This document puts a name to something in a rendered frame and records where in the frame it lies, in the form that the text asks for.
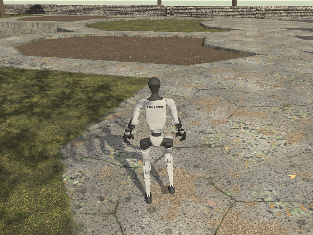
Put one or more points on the left robot thigh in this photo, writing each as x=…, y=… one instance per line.
x=145, y=152

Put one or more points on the right robot upper arm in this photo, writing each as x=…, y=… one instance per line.
x=173, y=110

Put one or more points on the robot left hand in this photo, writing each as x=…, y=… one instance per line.
x=128, y=136

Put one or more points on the left robot upper arm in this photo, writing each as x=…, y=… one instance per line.
x=137, y=110

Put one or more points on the robot torso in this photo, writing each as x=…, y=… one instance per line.
x=155, y=114

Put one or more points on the left robot forearm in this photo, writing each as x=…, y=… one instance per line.
x=129, y=128

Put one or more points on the robot right hand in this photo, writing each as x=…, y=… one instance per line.
x=183, y=135

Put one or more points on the right robot forearm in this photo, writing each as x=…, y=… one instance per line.
x=180, y=127

